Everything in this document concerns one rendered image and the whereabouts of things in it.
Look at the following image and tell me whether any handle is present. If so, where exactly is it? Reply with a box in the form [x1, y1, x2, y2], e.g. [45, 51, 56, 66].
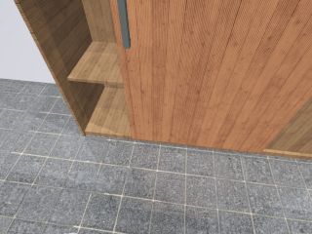
[117, 0, 131, 49]

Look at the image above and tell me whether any wardrobe door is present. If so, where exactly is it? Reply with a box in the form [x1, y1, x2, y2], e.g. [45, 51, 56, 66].
[265, 96, 312, 154]
[110, 0, 312, 153]

